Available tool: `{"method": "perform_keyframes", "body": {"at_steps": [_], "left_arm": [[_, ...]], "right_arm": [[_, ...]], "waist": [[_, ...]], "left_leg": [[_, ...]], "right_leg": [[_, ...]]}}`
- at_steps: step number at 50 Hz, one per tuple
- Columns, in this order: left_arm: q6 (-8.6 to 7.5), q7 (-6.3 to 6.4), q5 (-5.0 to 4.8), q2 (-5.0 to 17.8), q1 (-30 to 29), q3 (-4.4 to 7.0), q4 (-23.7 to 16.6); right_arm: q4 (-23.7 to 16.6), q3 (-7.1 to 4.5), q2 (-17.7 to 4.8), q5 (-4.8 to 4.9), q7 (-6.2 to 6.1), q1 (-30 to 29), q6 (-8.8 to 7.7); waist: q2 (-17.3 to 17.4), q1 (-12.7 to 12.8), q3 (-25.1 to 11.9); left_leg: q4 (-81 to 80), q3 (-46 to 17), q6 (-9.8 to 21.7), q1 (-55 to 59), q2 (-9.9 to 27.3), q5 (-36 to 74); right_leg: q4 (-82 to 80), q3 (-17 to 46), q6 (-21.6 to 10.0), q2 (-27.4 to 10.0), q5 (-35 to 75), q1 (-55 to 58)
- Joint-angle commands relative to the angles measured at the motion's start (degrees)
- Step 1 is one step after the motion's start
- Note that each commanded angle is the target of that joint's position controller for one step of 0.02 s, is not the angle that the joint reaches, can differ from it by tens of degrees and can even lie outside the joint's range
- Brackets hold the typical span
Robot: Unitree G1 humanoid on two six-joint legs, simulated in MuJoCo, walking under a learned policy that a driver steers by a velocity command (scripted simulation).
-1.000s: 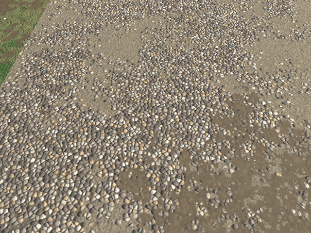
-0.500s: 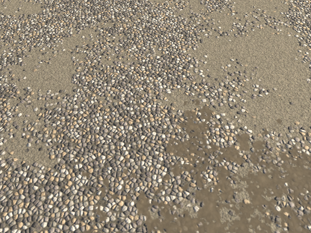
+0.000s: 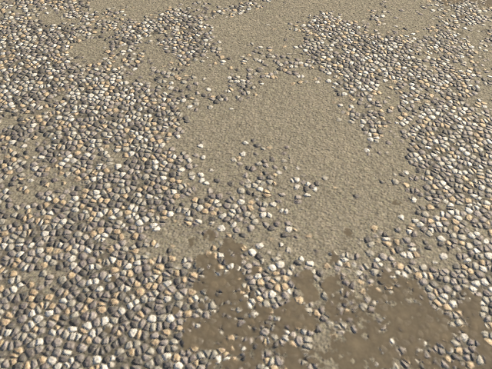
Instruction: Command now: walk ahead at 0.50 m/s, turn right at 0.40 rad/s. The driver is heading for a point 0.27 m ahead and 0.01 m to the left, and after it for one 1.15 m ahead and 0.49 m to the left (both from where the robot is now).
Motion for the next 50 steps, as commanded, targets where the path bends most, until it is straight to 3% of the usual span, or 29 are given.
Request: {"method": "perform_keyframes", "body": {"at_steps": [1,5,8,10,11,12,13,14,15,16,17,19,22,24,27,30,31,32,33,34,35,36,37,38,40,44,50], "left_arm": [[-0.71,-0.2,0.44,0.8,-0.6,-0.23,-4.8],[-2.28,-1.4,1.28,-1.0,-8.0,-1.37,-6.3],[-2.99,-2.13,0.97,0.4,-11.3,-0.94,-7.5],[-3.33,-2.09,1.46,2.6,-7.3,0.07,-6.3],[-3.4,-1.68,2.18,4.8,-2.7,1.01,-4.7],[-3.36,-0.94,3.32,8.8,2.8,2.1,-3.8],[-2.38,-0.03,5.19,11.9,5.5,2.35,-4.6],[-1.36,-0.22,4.01,9.8,6.1,1.71,-5.2],[-0.72,-0.44,2.89,8.0,4.1,1.3,-5.0],[-0.59,-0.36,2.08,6.2,1.0,0.76,-4.7],[-0.57,-0.32,1.73,4.4,-2.2,0.19,-4.2],[-0.54,-0.21,2.83,4.5,-7.8,0.4,-3.8],[-0.9,0.37,3.19,4.9,-11.1,0.85,-3.2],[-0.76,1.0,2.74,5.5,-11.4,1.14,-2.4],[0.01,1.51,1.91,6.9,-10.8,1.62,-1.1],[0.97,1.54,0.49,7.7,-11.1,1.91,0.2],[1.36,1.54,0.21,6.4,-9.5,1.7,1.2],[1.88,1.36,0.81,4.0,-6.2,1.28,2.4],[2.15,1.09,3.21,1.8,-5.5,0.51,0.7],[1.96,1.65,2.75,4.3,-12.1,1.23,-1.4],[2.08,2.04,1.46,5.7,-13.4,1.78,-1.5],[2.29,2.5,1.4,5.9,-11.7,2.17,-0.5],[2.56,2.99,1.97,6.3,-10.5,2.48,0.9],[2.57,3.13,2.39,6.3,-9.6,2.64,1.1],[2.07,2.82,1.96,5.3,-8.5,2.54,1.4],[1.38,2.43,1.53,3.1,-10.6,1.55,0.7],[0.38,0.91,0.83,4.1,-10.3,1.41,0.6]], "right_arm": [[-2.5,-1.86,-8.5,0.3,0.01,-1.5,-1.06],[-1.3,-1.53,-9.5,1.43,-0.23,-0.5,0.47],[0.4,-1.7,-11.4,1.99,-0.28,3.6,1.75],[0.4,-1.67,-11.7,2.57,-0.59,2.1,2.29],[0.3,-1.33,-10.7,2.54,-0.67,2.0,2.21],[-0.8,-0.35,-8.0,1.28,-0.67,2.5,1.72],[-1.4,1.64,-2.5,0.17,-0.43,8.7,1.37],[-0.5,1.08,-5.7,1.38,-0.46,11.2,1.76],[-1.2,-0.35,-9.8,2.71,-0.56,7.7,2.56],[-2.0,-0.42,-9.0,2.65,-1.07,4.6,3.55],[-1.9,-0.6,-8.3,2.0,-1.64,3.9,4.9],[-1.9,-0.81,-6.7,1.52,-2.59,5.7,7.77],[-3.8,-0.97,-5.5,1.03,-2.91,4.7,9.34],[-5.5,-0.75,-5.2,0.78,-2.29,1.7,9.51],[-7.5,-1.09,-6.6,0.77,-1.12,-0.9,9.74],[-7.8,-1.72,-7.0,0.56,-0.16,0.5,9.82],[-7.2,-2.26,-7.8,0.2,-0.26,2.0,9.75],[-7.5,-3.28,-11.4,-0.09,-0.84,2.9,9.53],[-10.1,-4.01,-17.2,-0.05,-1.92,1.7,9.31],[-11.0,-3.98,-18.0,-2.17,-1.09,3.1,7.99],[-11.1,-3.73,-16.9,-2.28,-0.67,1.1,6.7],[-11.5,-3.48,-15.4,-0.9,-0.93,-2.4,6.1],[-12.2,-2.68,-12.7,0.26,-1.33,-5.0,6.14],[-12.7,-2.27,-11.9,0.64,-1.81,-6.3,6.3],[-13.2,-1.8,-10.8,0.3,-2.48,-5.4,6.51],[-13.6,-2.44,-11.9,0.89,-3.34,-3.0,6.95],[-15.4,-3.19,-13.1,0.79,-2.71,-4.3,8.05]], "waist": [[6.4,1.4,-1.2],[6.5,-0.2,0.5],[8.5,-1.2,-1.1],[9.4,2.3,-3.5],[8.6,4.6,-6.1],[5.1,6.4,-11.7],[-8.4,5.3,-20.7],[-10.9,6.3,-28.6],[-7.3,6.6,-23.8],[-5.0,5.2,-18.3],[-3.9,3.6,-13.3],[-5.6,0.0,-8.6],[-5.8,-1.1,-7.0],[-5.3,-0.3,-7.3],[-5.4,0.5,-7.8],[-4.0,-0.9,-7.3],[-1.8,-1.0,-6.6],[8.2,0.0,-3.9],[24.6,2.6,-1.6],[19.9,-2.1,-4.5],[14.7,-1.0,-3.4],[11.8,1.2,-3.0],[10.5,2.1,-3.6],[11.1,2.9,-4.3],[10.2,3.1,-6.8],[10.2,1.5,-7.3],[12.4,0.8,-6.4]], "left_leg": [[-11.8,-12.3,10.9,4.8,16.6,11.5],[-9.1,-5.1,8.5,2.4,12.3,26.5],[-4.2,-7.0,7.0,6.8,13.3,30.2],[1.8,-8.5,4.6,7.8,12.9,30.0],[7.3,-7.9,2.9,5.8,10.9,30.7],[17.1,-5.9,0.0,-1.3,7.2,18.5],[37.4,-3.9,-4.3,-19.4,1.6,-17.5],[47.8,-10.8,-5.0,-21.3,1.4,-32.7],[52.1,-11.1,-5.2,-25.0,3.1,-30.6],[51.6,-9.5,-5.4,-27.9,4.8,-27.1],[49.5,-8.9,-6.2,-27.0,6.2,-24.0],[47.2,-7.0,-7.4,-18.4,6.2,-18.6],[40.9,-5.7,-6.8,-14.4,6.5,-12.9],[34.6,-5.4,-5.5,-12.4,7.0,-9.0],[28.7,-4.2,-3.9,-9.9,6.6,-7.8],[17.5,-1.2,-0.9,-3.9,4.4,-4.2],[13.1,-1.4,0.8,-0.7,2.9,-2.0],[4.2,-10.6,3.9,1.8,7.6,8.2],[1.1,-30.6,12.0,6.5,21.2,24.7],[-3.2,-36.3,18.5,1.3,24.0,18.3],[-3.8,-32.2,16.2,0.7,20.9,12.4],[-3.1,-28.4,12.6,0.8,18.1,9.2],[-2.4,-25.9,10.3,0.7,16.5,8.7],[-1.9,-24.2,9.7,-0.5,15.3,11.1],[-1.2,-22.8,9.7,1.1,13.7,14.7],[0.1,-24.4,10.0,5.7,12.8,13.5],[1.1,-30.5,11.2,1.3,11.9,11.2]], "right_leg": [[-6.8,2.5,0.5,-2.6,5.8,-5.6],[-23.8,-3.8,0.9,-0.2,16.5,2.2],[-30.8,-4.2,0.6,2.7,17.5,6.3],[-37.5,-3.8,-1.1,4.1,20.2,13.8],[-40.6,-4.3,-2.6,4.4,26.2,22.4],[-36.8,0.6,-5.1,-2.7,47.1,35.2],[-32.1,16.8,-14.9,-20.8,68.2,54.2],[-32.9,21.6,-18.6,-23.8,66.9,54.2],[-35.1,16.3,-17.3,-20.3,58.5,49.2],[-37.2,12.4,-15.2,-17.5,49.1,43.8],[-40.3,9.2,-13.8,-15.5,40.7,36.2],[-46.4,3.6,-12.8,-13.2,29.1,21.6],[-49.4,-1.4,-12.9,-13.2,21.1,16.0],[-49.6,-3.3,-12.5,-13.6,18.3,16.4],[-48.6,-4.2,-11.7,-15.4,15.9,18.8],[-43.6,-6.4,-8.1,-14.7,10.8,19.4],[-39.2,-8.2,-5.2,-12.6,5.8,17.8],[-27.8,-13.3,-0.3,-7.4,-1.7,12.4],[-9.0,-15.3,5.6,1.2,-20.8,-3.2],[0.0,-4.6,4.8,4.3,-22.1,-5.6],[3.0,-1.8,3.5,3.3,-16.7,-6.3],[2.4,-0.8,2.8,2.4,-10.7,-7.0],[1.9,-0.3,3.0,1.8,-7.4,-6.1],[2.5,-0.4,3.4,2.3,-4.7,-4.0],[2.1,-0.3,3.9,3.5,-1.5,-2.0],[-10.2,0.8,5.3,4.4,0.2,-1.5],[-22.9,1.1,5.3,6.3,-2.8,8.3]]}}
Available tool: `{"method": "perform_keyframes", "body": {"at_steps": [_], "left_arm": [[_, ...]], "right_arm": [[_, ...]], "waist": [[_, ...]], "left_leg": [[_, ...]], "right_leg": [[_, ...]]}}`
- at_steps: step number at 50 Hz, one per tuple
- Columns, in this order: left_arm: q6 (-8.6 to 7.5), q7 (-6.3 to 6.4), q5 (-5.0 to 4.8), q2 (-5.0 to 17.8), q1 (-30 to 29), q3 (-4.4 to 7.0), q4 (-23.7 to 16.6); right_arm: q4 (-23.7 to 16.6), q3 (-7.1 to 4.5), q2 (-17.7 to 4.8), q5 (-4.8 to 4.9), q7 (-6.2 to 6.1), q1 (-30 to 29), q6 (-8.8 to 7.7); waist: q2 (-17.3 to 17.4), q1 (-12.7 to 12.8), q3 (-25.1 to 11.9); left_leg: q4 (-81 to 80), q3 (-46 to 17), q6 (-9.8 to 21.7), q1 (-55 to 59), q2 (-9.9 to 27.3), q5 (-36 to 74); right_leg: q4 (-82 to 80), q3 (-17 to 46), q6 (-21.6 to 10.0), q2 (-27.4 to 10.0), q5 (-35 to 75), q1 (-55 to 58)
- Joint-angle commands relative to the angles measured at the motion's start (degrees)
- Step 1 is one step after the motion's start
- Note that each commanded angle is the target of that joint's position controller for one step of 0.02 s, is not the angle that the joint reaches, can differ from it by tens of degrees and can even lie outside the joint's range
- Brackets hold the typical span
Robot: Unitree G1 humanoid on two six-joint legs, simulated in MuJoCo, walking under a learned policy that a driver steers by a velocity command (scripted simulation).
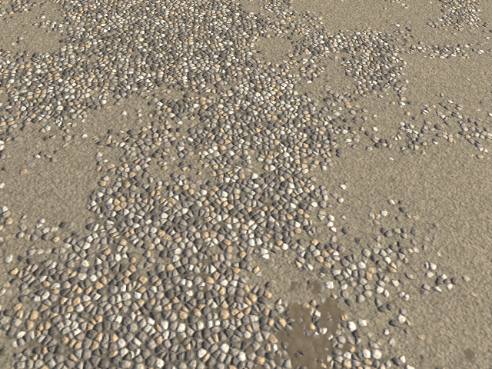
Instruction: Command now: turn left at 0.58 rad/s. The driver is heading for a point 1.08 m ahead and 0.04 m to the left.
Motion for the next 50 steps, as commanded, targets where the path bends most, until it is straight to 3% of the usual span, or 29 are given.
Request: {"method": "perform_keyframes", "body": {"at_steps": [1,3,5,6,7,8,9,11,12,15,17,21,23,25,26,27,28,29,30,32,36,39,41,42,43,44,45,46,50], "left_arm": [[-1.56,-0.75,-0.39,4.9,-1.6,0.96,-4.1],[-2.11,-1.3,-0.52,5.3,0.0,1.07,-4.0],[-2.54,-1.75,-0.32,6.0,3.9,1.54,-2.8],[-2.36,-1.53,0.43,9.0,5.7,2.35,-2.7],[-1.57,-1.02,1.38,13.8,3.4,3.11,-3.5],[-1.66,-1.21,2.79,11.6,3.6,2.71,-4.1],[-1.8,-0.96,2.35,8.7,1.0,1.77,-5.3],[-1.53,-0.46,0.88,5.8,-2.6,0.92,-6.2],[-1.35,-0.15,0.51,5.7,-2.3,0.69,-6.2],[-0.4,0.63,1.1,6.8,1.1,0.93,-5.6],[0.03,0.7,1.12,8.1,2.7,1.32,-5.4],[0.32,-0.65,0.17,10.6,1.7,1.9,-5.3],[0.22,-1.16,-0.71,10.8,1.6,1.73,-4.8],[0.14,-1.31,-1.64,9.2,1.3,0.91,-3.9],[-0.29,-1.59,-0.86,6.6,4.6,-0.04,-2.6],[-0.84,-2.25,2.61,1.9,5.8,-1.89,-3.8],[-0.69,-1.63,1.49,3.8,2.2,-1.3,-4.9],[-0.2,-1.07,0.35,7.6,0.8,-0.25,-4.6],[0.2,-0.93,0.0,7.7,1.2,0.08,-4.0],[1.16,-0.29,0.47,7.7,3.1,0.49,-2.1],[1.13,-0.5,0.07,4.3,4.5,-0.67,-0.9],[1.02,-0.63,0.06,4.2,3.4,-1.13,-1.1],[0.73,-0.9,0.32,3.7,5.8,-1.41,0.0],[0.52,-1.04,1.15,4.4,6.4,-1.51,0.3],[0.35,-0.92,1.62,7.0,6.7,-1.24,0.1],[0.32,-0.85,0.8,10.5,5.6,-0.33,0.9],[0.08,-1.22,0.43,7.7,4.5,-0.76,0.9],[-0.28,-1.37,0.95,5.7,3.9,-1.39,1.0],[-1.58,-1.02,1.04,4.5,4.9,-2.11,2.5]], "right_arm": [[-4.4,-3.1,-10.3,0.18,0.19,-0.7,-0.12],[-5.0,-3.1,-10.1,0.65,0.32,-1.8,0.18],[-5.9,-2.91,-9.4,1.47,0.01,-3.8,0.62],[-6.3,-2.34,-7.2,1.12,-0.09,-2.4,0.64],[-6.8,-1.76,-4.5,0.75,0.23,1.4,0.29],[-7.1,-3.23,-9.4,0.18,0.35,0.6,-0.4],[-5.9,-4.41,-12.4,0.36,0.54,1.4,-0.43],[-3.9,-4.48,-10.5,0.53,0.41,2.7,0.7],[-4.0,-4.05,-9.0,0.64,0.57,2.4,1.12],[-6.4,-2.9,-6.1,1.38,1.01,-1.8,1.14],[-7.6,-2.27,-5.0,0.92,1.26,-3.7,1.01],[-8.0,-1.53,-4.4,0.35,1.76,-3.1,0.85],[-7.4,-1.73,-4.8,0.43,1.91,-1.6,0.96],[-5.6,-1.86,-4.6,0.22,2.07,2.3,0.86],[-5.8,-2.1,-6.3,0.03,1.73,2.9,0.79],[-7.0,-2.7,-11.2,-0.61,0.78,3.9,0.8],[-7.2,-1.66,-9.0,-2.3,1.32,1.9,-0.17],[-6.9,-1.21,-7.2,-2.52,1.89,0.8,-1.27],[-5.8,-0.78,-6.1,-2.26,2.01,-0.9,-2.03],[-5.2,-0.79,-6.6,-1.21,1.86,-4.0,-2.57],[-3.8,0.04,-3.9,-1.21,1.46,-5.5,-2.44],[-2.2,0.05,-4.0,-1.18,1.56,-4.8,-2.05],[-1.2,0.57,-3.1,-0.58,1.65,-6.1,-1.94],[-0.2,0.82,-2.4,-0.48,1.77,-4.5,-2.18],[0.6,1.03,-1.8,-1.29,1.9,-2.8,-2.56],[0.6,0.71,-2.2,-1.75,2.19,-0.5,-2.82],[0.9,0.79,-2.7,-1.99,1.97,-3.2,-2.66],[1.0,0.49,-3.3,-1.6,1.72,-5.0,-2.41],[2.4,0.37,-2.2,-1.29,0.9,-4.0,-1.47]], "waist": [[9.8,-0.6,-6.7],[10.0,0.2,-7.3],[9.0,2.7,-7.7],[4.0,2.1,-9.1],[-12.2,-2.1,-7.6],[-14.8,-0.1,-6.7],[-9.7,-0.8,-5.7],[-7.0,-1.5,-3.8],[-7.1,-0.9,-3.1],[-8.8,1.8,-3.2],[-9.3,3.3,-4.5],[-10.6,3.1,-5.6],[-10.5,2.3,-5.4],[-8.9,-0.3,-5.4],[-4.3,0.2,-6.9],[11.9,2.2,-10.7],[15.2,0.1,-9.8],[10.7,-0.9,-7.6],[10.2,0.2,-6.0],[9.3,1.1,-4.1],[8.6,1.6,-5.1],[8.6,0.4,-5.2],[7.5,2.4,-4.7],[5.7,2.6,-4.5],[2.3,1.3,-4.6],[-4.8,-2.0,-3.7],[-5.3,0.1,-2.8],[-4.7,0.6,-1.5],[-3.0,0.9,-1.1]], "left_leg": [[-6.1,-18.6,10.1,9.3,13.9,13.5],[-4.4,-20.9,9.4,10.2,13.1,16.6],[-1.4,-20.0,6.1,7.2,10.0,13.4],[4.3,-16.7,3.1,0.9,6.8,2.8],[15.9,-4.8,-0.8,-11.1,-3.1,-18.7],[29.4,-1.3,-3.8,-15.9,-2.2,-26.7],[36.8,-2.0,-5.0,-16.0,0.2,-22.9],[41.9,-0.7,-7.0,-17.4,1.1,-16.0],[43.4,0.0,-7.9,-18.2,1.3,-14.0],[36.8,4.0,-9.2,-19.2,2.9,-11.0],[30.6,4.8,-9.5,-16.9,4.4,-11.7],[18.0,8.4,-7.8,-5.7,4.3,-13.2],[10.0,9.2,-6.4,-1.7,3.6,-9.9],[-5.5,10.3,-3.4,8.2,2.2,1.8],[-8.3,5.4,-1.9,16.5,5.5,11.3],[-5.8,-10.9,2.6,25.8,20.0,34.8],[-6.4,-15.4,13.3,17.1,26.2,34.7],[-8.0,-13.2,14.4,13.9,23.4,28.4],[-8.2,-9.7,11.8,12.9,20.1,23.7],[-8.4,-6.5,9.2,10.8,17.5,22.4],[-7.5,-2.1,8.6,9.5,14.4,22.5],[-7.1,-4.7,9.5,10.1,15.2,17.5],[-6.5,-4.6,7.7,7.8,14.0,10.9],[-6.5,-4.2,5.3,5.7,12.6,6.4],[-5.0,-2.6,2.4,3.6,10.0,1.2],[-5.6,1.0,0.4,3.7,6.5,-2.2],[-3.9,3.2,-1.4,7.4,4.8,-3.0],[-2.8,3.4,-1.6,8.5,4.8,-2.5],[-2.5,2.9,-0.9,8.3,5.4,2.1]], "right_leg": [[-5.6,0.0,-0.3,1.0,-1.7,0.6],[-11.7,-0.1,-1.2,1.4,-0.4,3.8],[-24.3,-0.8,-2.9,0.1,10.3,12.9],[-25.7,4.6,-5.7,-7.8,14.4,20.4],[-26.0,17.3,-13.1,-19.5,27.9,24.8],[-27.1,24.0,-20.8,-26.1,32.1,21.0],[-26.6,19.2,-20.5,-24.0,30.9,19.7],[-25.4,9.2,-15.8,-17.1,26.4,19.3],[-25.3,6.9,-15.9,-16.3,28.1,19.4],[-26.1,2.3,-16.8,-15.5,29.0,22.9],[-25.7,1.7,-17.5,-16.6,29.6,24.9],[-24.9,-0.3,-17.7,-17.5,31.3,21.2],[-23.2,0.0,-17.0,-17.7,29.9,20.9],[-19.0,-1.8,-13.6,-15.9,26.3,17.3],[-15.4,-4.2,-9.0,-13.6,19.1,12.2],[-2.3,-9.6,-3.0,-8.1,-4.9,2.1],[4.5,-6.1,-0.8,-5.2,-18.5,-1.3],[9.8,-4.1,0.0,-5.9,-18.2,-1.1],[11.4,-3.1,0.0,-6.2,-15.4,-1.5],[11.8,-2.6,0.7,-6.1,-10.0,-1.0],[3.0,-3.9,1.2,-5.4,-4.9,5.4],[-6.2,-4.6,0.7,-4.8,-3.8,8.8],[-18.1,-5.5,-0.6,-4.1,5.9,14.8],[-22.5,-4.1,-1.7,-4.8,14.1,19.0],[-22.5,-0.2,-3.1,-8.3,22.3,22.0],[-19.3,-0.9,-5.6,-8.8,18.5,19.3],[-21.0,-0.7,-6.7,-8.0,9.0,13.7],[-22.3,-0.7,-6.1,-7.4,5.5,11.4],[-21.7,-2.1,-4.1,-6.1,7.2,12.0]]}}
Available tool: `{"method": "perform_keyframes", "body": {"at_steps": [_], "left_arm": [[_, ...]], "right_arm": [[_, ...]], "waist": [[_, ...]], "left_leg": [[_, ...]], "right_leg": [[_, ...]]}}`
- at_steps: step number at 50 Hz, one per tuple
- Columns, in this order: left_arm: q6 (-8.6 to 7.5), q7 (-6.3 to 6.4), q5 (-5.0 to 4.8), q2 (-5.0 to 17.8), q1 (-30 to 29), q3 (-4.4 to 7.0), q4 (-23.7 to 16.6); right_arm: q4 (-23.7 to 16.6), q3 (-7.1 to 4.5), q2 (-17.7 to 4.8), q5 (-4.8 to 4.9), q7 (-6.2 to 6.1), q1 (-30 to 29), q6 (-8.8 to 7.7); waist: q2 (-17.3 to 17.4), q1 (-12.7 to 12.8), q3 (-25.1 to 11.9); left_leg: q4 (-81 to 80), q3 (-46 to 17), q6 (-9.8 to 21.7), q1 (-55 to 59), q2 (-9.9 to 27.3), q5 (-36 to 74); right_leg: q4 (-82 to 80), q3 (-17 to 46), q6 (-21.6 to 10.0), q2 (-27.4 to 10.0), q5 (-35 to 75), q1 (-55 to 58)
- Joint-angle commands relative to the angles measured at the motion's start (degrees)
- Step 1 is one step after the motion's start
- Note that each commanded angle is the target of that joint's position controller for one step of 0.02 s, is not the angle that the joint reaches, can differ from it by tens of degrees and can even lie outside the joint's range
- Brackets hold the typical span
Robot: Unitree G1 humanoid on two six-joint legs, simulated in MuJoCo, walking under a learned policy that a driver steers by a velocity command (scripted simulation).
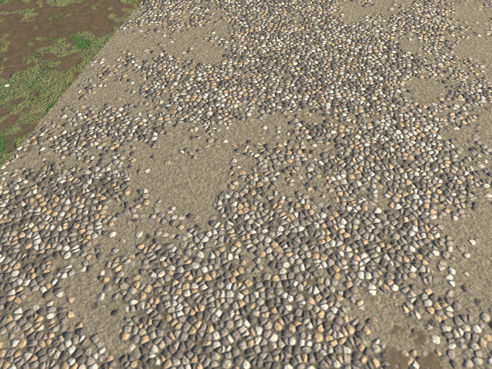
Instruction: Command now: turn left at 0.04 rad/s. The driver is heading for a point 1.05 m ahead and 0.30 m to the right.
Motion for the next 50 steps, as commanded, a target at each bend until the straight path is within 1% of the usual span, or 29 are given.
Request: {"method": "perform_keyframes", "body": {"at_steps": [1,5,10,18,26,40,41,42,43,44,45,46,47,48,49,50], "left_arm": [[-1.43,0.41,-0.12,6.6,-1.1,1.11,-2.2],[-1.25,0.84,-0.2,6.5,-0.9,0.85,-1.1],[-1.11,0.89,-0.33,6.1,-0.9,0.6,0.7],[-0.94,0.86,-0.46,5.5,-0.8,0.35,3.9],[-0.81,1.07,-0.52,5.2,-0.1,0.14,6.6],[-0.69,1.42,-0.58,4.4,2.2,-0.31,9.7],[-0.59,1.49,-0.65,4.1,3.4,-0.36,10.4],[-0.4,1.65,-1.07,4.8,3.8,-0.05,10.5],[-0.29,1.81,-1.41,5.8,3.8,0.32,10.3],[-0.47,1.88,-1.59,6.5,4.1,0.54,9.8],[-0.98,1.83,-1.85,7.4,5.5,0.87,9.8],[-1.64,1.66,-2.17,8.9,7.5,1.44,10.1],[-2.17,1.55,-2.33,10.3,8.2,2.06,10.3],[-2.58,1.43,-2.32,10.1,7.8,2.2,9.9],[-2.9,1.22,-2.25,9.6,6.2,2.11,9.1],[-3.04,0.93,-2.62,9.3,3.6,2.03,8.1]], "right_arm": [[-2.9,-1.96,-6.1,0.12,-0.57,-1.6,-0.52],[-0.7,-2.16,-5.9,0.35,-0.66,-0.6,-0.78],[2.3,-2.36,-6.2,0.5,-1.01,0.8,-0.87],[6.9,-2.35,-6.4,0.71,-1.62,1.9,-0.83],[10.9,-2.07,-6.1,0.84,-1.92,2.3,-0.77],[16.3,-1.36,-5.3,0.97,-2.11,3.0,-0.72],[17.1,-1.2,-4.8,1.01,-2.13,4.0,-0.66],[17.4,-1.34,-4.9,1.39,-2.2,4.4,-0.58],[17.3,-1.48,-5.2,1.62,-2.25,4.2,-0.67],[16.7,-1.46,-5.2,1.61,-2.21,3.3,-1.11],[16.0,-1.27,-4.5,1.67,-1.97,2.2,-1.95],[15.5,-0.98,-3.1,1.81,-1.53,1.4,-3.0],[15.2,-0.77,-2.1,2.07,-0.98,1.1,-3.95],[14.9,-0.81,-2.3,2.3,-0.46,0.6,-4.67],[14.9,-0.83,-2.3,2.63,-0.03,1.3,-5.21],[15.5,-0.74,-1.8,2.89,0.24,3.4,-5.64]], "waist": [[-3.4,-0.1,-1.6],[-1.7,0.2,-1.4],[-0.6,0.1,-1.3],[-0.8,0.0,-1.0],[-1.1,-0.1,-0.6],[-0.8,-0.1,0.2],[-1.1,-0.2,-1.1],[-1.8,-0.1,-0.3],[-2.9,0.0,1.9],[-3.8,0.4,4.7],[-5.6,1.1,6.5],[-8.6,1.6,7.0],[-11.4,1.5,7.1],[-10.9,1.2,7.8],[-10.3,0.1,8.1],[-10.0,-1.8,8.0]], "left_leg": [[-3.7,-3.6,1.3,2.4,3.3,6.0],[-3.8,-3.3,0.7,2.1,3.2,7.6],[-3.8,-3.1,0.2,2.8,3.3,9.6],[-4.0,-2.7,-0.1,3.8,3.4,11.1],[-4.4,-2.1,-0.2,4.0,3.2,11.1],[-5.1,-1.3,-0.5,3.4,2.9,9.8],[-4.9,-0.4,-0.4,3.8,2.1,4.0],[-3.3,1.1,0.1,2.3,0.6,-6.1],[-1.8,1.7,0.8,-1.1,-0.2,-15.7],[-0.3,1.6,1.4,-5.0,-0.2,-20.5],[2.3,1.7,1.7,-8.6,0.0,-20.1],[7.1,3.3,1.5,-11.1,-0.2,-15.6],[12.3,3.8,1.7,-12.3,0.5,-11.0],[14.7,2.5,2.4,-12.5,2.2,-10.5],[13.3,2.3,3.4,-11.3,2.8,-12.1],[7.1,2.9,4.3,-6.8,2.9,-11.9]], "right_leg": [[-6.2,2.7,-1.4,-2.4,5.3,-2.8],[-5.7,2.5,-1.7,-1.9,6.0,-1.9],[-5.7,2.2,-1.9,-1.4,7.2,-1.4],[-6.2,1.6,-2.1,-0.6,8.6,-1.0],[-6.7,1.2,-2.1,-0.1,9.0,-0.8],[-7.3,0.9,-2.3,0.5,8.4,-1.1],[-7.6,0.5,-2.6,1.0,2.4,-0.6],[-7.7,0.6,-3.6,1.4,-7.7,-1.6],[-8.4,2.3,-5.1,0.7,-18.2,-3.5],[-10.2,5.4,-6.7,-1.3,-25.5,-5.3],[-12.5,10.1,-8.7,-4.4,-29.4,-5.1],[-15.7,16.6,-11.2,-8.9,-31.8,-3.4],[-18.8,23.1,-13.9,-13.7,-32.5,-2.7],[-20.3,26.1,-15.3,-16.0,-30.9,-4.1],[-20.1,25.3,-15.0,-16.0,-28.6,-5.0],[-18.6,21.8,-13.5,-14.4,-25.5,-7.1]]}}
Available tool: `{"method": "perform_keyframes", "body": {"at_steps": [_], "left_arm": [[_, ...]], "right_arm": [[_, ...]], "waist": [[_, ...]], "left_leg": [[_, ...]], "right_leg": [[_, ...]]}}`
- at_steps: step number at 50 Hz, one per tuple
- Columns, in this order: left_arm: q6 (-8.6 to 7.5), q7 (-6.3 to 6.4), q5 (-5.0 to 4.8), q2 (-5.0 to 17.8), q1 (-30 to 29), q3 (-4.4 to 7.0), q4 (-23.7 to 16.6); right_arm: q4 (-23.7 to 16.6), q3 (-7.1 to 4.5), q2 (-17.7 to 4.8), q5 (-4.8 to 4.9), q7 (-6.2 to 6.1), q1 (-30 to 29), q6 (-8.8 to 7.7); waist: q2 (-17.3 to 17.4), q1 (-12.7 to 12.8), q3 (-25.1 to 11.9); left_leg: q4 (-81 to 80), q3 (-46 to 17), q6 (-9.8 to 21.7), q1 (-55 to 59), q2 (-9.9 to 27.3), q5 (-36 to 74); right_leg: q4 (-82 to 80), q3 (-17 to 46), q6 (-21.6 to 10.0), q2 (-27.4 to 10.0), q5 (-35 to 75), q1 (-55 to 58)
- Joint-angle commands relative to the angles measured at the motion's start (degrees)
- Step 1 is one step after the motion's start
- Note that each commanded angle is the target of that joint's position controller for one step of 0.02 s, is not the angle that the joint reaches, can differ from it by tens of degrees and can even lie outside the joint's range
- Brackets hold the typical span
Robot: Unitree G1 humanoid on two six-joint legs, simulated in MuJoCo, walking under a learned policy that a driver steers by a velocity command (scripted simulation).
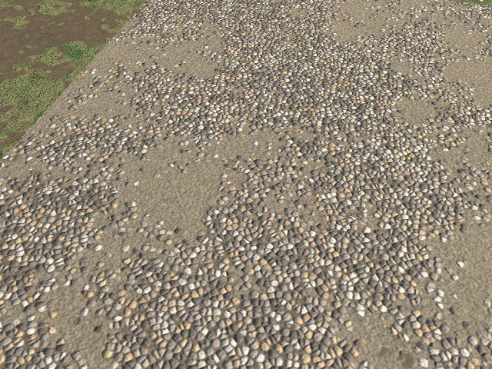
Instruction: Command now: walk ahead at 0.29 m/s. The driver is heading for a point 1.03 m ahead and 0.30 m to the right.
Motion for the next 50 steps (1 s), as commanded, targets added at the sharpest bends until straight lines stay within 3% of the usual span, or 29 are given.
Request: {"method": "perform_keyframes", "body": {"at_steps": [1,2,3,4,5,6,8,10,12,15,17,20,22,23,24,25,26,27,28,29,30,31,32,35,38,42,46,48,50], "left_arm": [[-1.09,-0.45,-0.82,9.6,-6.2,1.83,-4.6],[-1.17,-0.62,-0.69,8.6,-7.7,1.6,-5.5],[-1.69,-0.92,-0.22,5.1,-9.1,0.63,-6.7],[-2.89,-0.66,-0.1,3.3,-9.7,0.26,-9.3],[-3.7,-0.77,-1.03,5.4,-10.3,0.8,-9.5],[-4.3,-1.37,-1.81,5.4,-8.9,0.81,-9.0],[-5.02,-2.0,-0.92,6.0,-9.4,1.33,-8.6],[-4.84,-2.85,-0.18,5.4,-10.7,1.66,-9.0],[-4.16,-3.4,0.11,3.2,-13.3,1.09,-10.2],[-3.81,-3.54,0.09,1.0,-22.0,-0.18,-13.8],[-3.6,-3.76,-0.21,1.9,-24.8,-0.26,-15.1],[-3.67,-4.28,-0.49,4.0,-26.3,0.15,-16.6],[-3.91,-4.47,-0.35,6.4,-22.2,1.29,-16.1],[-3.83,-4.28,-0.37,8.1,-16.2,2.34,-14.6],[-3.51,-3.89,-0.62,10.1,-6.6,3.73,-11.5],[-3.11,-3.28,-0.1,13.5,3.5,4.82,-9.3],[-3.03,-3.73,0.85,17.3,7.5,5.3,-7.7],[-3.28,-3.91,0.57,11.7,4.9,3.78,-7.9],[-3.79,-3.81,0.49,9.2,-1.2,3.01,-8.8],[-4.32,-3.94,0.78,7.7,-6.5,2.46,-10.1],[-4.72,-4.25,1.41,6.1,-9.4,2.03,-10.3],[-5.01,-4.4,2.01,4.9,-10.5,1.63,-10.1],[-5.07,-4.55,1.97,4.2,-10.3,1.46,-9.5],[-5.25,-3.69,1.62,6.2,-6.9,1.71,-7.7],[-4.81,-2.33,1.56,8.0,-3.3,2.06,-6.8],[-4.25,-1.57,0.87,8.9,1.1,2.09,-5.8],[-3.01,-1.41,0.24,8.9,6.6,2.25,-4.0],[-2.32,-1.05,0.09,9.6,6.9,2.68,-4.0],[-1.81,-0.9,0.12,10.6,5.3,3.19,-4.6]], "right_arm": [[-1.3,-0.64,-2.9,0.65,0.86,2.2,-2.54],[1.0,-1.34,-4.2,0.21,0.78,6.9,-2.51],[2.7,-2.5,-8.0,-0.08,0.55,14.1,-2.63],[3.6,-3.96,-14.8,0.06,1.26,20.7,-3.08],[2.8,-2.48,-10.7,-0.93,1.47,17.8,-4.02],[1.4,-1.59,-7.5,-0.9,1.53,14.2,-4.71],[-0.1,-0.86,-6.3,-0.71,2.04,10.4,-4.8],[-0.1,0.16,-3.7,-1.11,1.83,11.6,-3.84],[-0.2,0.23,-4.7,-1.23,1.0,12.8,-3.08],[-1.3,-0.06,-7.6,-1.46,-0.1,12.4,-2.68],[-0.9,-0.49,-8.8,-1.05,-0.29,14.4,-2.82],[-0.4,-1.04,-9.0,-0.11,-0.34,14.6,-2.75],[-1.0,-1.61,-10.1,-0.45,-0.31,13.1,-2.22],[-1.3,-1.85,-10.6,-0.82,-0.27,12.1,-1.7],[-1.9,-1.62,-9.9,-1.22,-0.23,11.5,-1.17],[-3.3,-0.79,-8.1,-2.06,-0.1,11.8,-1.03],[-3.7,1.76,2.0,-1.51,0.77,20.1,-2.32],[-3.6,0.55,-3.5,0.19,1.15,15.4,-4.12],[-6.1,-0.58,-7.4,1.78,1.24,8.9,-5.17],[-6.9,-0.69,-8.0,1.6,0.75,5.7,-5.58],[-7.0,-1.25,-7.9,0.7,0.22,4.5,-5.31],[-6.8,-1.44,-6.9,0.18,0.05,6.1,-4.51],[-6.7,-1.43,-5.6,0.06,-0.03,7.0,-3.73],[-8.6,-1.66,-5.1,-0.39,-0.28,3.4,-2.38],[-11.4,-1.86,-5.7,-1.14,-0.1,-4.3,-2.47],[-13.8,-1.13,-4.3,-0.79,0.87,-13.0,-3.19],[-16.7,-0.75,-4.8,-0.31,2.1,-20.2,-3.83],[-17.7,-1.0,-6.1,-0.16,2.72,-20.6,-4.47],[-17.0,-1.85,-8.3,-0.07,2.86,-16.4,-5.03]], "waist": [[-6.8,-4.4,9.3],[-4.1,-5.8,7.7],[6.1,-7.9,4.6],[19.8,-9.1,2.2],[12.7,-7.0,4.1],[8.5,-4.8,6.4],[4.8,-3.1,6.8],[6.1,-2.9,5.7],[5.9,-3.2,5.8],[5.5,-4.6,8.1],[6.9,-5.0,8.8],[6.9,-3.4,9.4],[7.8,-0.1,5.4],[8.6,3.2,1.0],[8.2,7.7,-4.7],[2.8,10.8,-11.8],[-15.0,5.3,-22.0],[-10.7,6.9,-18.4],[-8.3,5.4,-8.0],[-2.0,3.3,-4.2],[0.0,1.3,-1.6],[-1.5,-0.9,-1.5],[-2.3,-1.8,-1.1],[-1.9,-2.3,2.2],[-0.6,-0.5,3.9],[-0.8,2.4,4.5],[-0.7,4.5,6.0],[-1.6,3.3,5.5],[-3.5,0.3,2.8]], "left_leg": [[-10.9,1.7,2.3,4.9,0.2,2.6],[-13.4,0.6,1.6,12.8,-0.5,7.8],[-19.7,-13.5,4.2,20.7,7.9,2.5],[-28.2,-36.4,11.9,26.7,19.9,-1.8],[-28.9,-41.4,14.2,25.3,22.9,-1.9],[-28.2,-35.6,12.7,24.9,21.4,1.1],[-28.8,-24.6,8.9,24.3,17.6,10.7],[-29.5,-15.8,6.8,22.1,13.9,22.9],[-30.5,-11.3,7.0,19.7,12.4,28.1],[-33.2,-7.0,6.9,12.0,10.5,27.1],[-34.8,-6.2,7.1,10.9,11.4,26.1],[-33.2,-5.3,6.0,16.2,14.1,30.4],[-26.6,-4.0,4.7,20.1,15.0,46.6],[-19.2,-2.7,3.8,20.3,14.3,56.7],[-7.8,-1.0,2.3,16.9,11.9,60.4],[10.1,0.2,0.7,3.3,9.0,44.3],[31.8,-2.2,-2.6,-16.2,-3.1,-0.8],[39.8,-9.8,-1.2,-22.6,-1.8,-6.1],[41.5,-8.1,0.1,-27.2,1.3,-1.8],[38.9,-7.1,0.6,-24.4,4.6,4.2],[35.5,-6.4,0.5,-21.2,6.8,7.7],[33.1,-7.0,0.6,-17.0,8.5,9.7],[31.1,-6.8,0.4,-15.2,8.9,10.1],[24.5,-5.4,-1.1,-18.3,10.0,12.8],[13.7,-4.9,-2.8,-24.6,10.1,22.3],[-0.9,-1.9,-3.1,-21.7,7.1,32.3],[-8.1,-2.4,-3.1,-22.8,5.1,29.7],[-11.0,-3.3,-2.4,-20.9,4.4,26.5],[-12.4,-2.2,-1.3,-13.0,2.6,22.6]], "right_leg": [[-16.9,15.9,-8.2,-11.8,-17.6,-12.9],[-10.8,10.4,-6.0,-7.6,-10.7,-16.4],[5.6,1.8,-2.4,-1.6,-3.0,-23.0],[22.5,-2.7,-0.2,3.8,-7.8,-32.8],[34.0,3.2,-0.9,1.4,-11.4,-38.1],[38.5,5.0,-2.3,-1.1,-6.5,-41.4],[36.5,3.6,-3.4,-4.5,2.8,-42.6],[31.7,1.3,-2.4,-5.8,7.4,-38.5],[26.0,-1.0,-0.5,-5.3,10.5,-36.5],[11.1,-3.5,1.0,-3.0,17.6,-29.6],[5.9,-4.5,0.8,-1.6,20.3,-25.3],[1.0,-2.7,-1.6,-1.7,20.9,-24.3],[0.4,-3.3,-3.7,0.2,18.7,-17.9],[1.1,-4.4,-4.9,2.0,17.3,-10.2],[0.9,-5.2,-6.4,3.2,16.9,2.0],[1.9,6.6,-9.7,-6.6,12.7,19.5],[-8.4,37.7,-19.8,-21.2,-4.4,35.6],[-16.7,45.2,-18.1,-20.1,-10.6,31.7],[-17.4,36.0,-15.3,-18.8,-6.9,22.8],[-18.5,28.1,-13.9,-17.0,1.2,13.4],[-19.5,21.6,-12.8,-14.8,8.5,5.7],[-20.9,17.2,-12.1,-12.7,11.3,1.4],[-22.2,14.9,-12.2,-11.7,12.2,-1.0],[-25.5,10.6,-13.3,-11.2,14.5,-4.3],[-26.5,8.6,-12.9,-10.9,16.9,-1.3],[-26.2,3.8,-10.5,-8.7,19.4,1.0],[-22.0,6.3,-10.6,-10.9,20.7,8.1],[-18.9,8.4,-9.9,-12.7,22.7,11.2],[-14.2,9.5,-8.8,-13.1,30.2,11.7]]}}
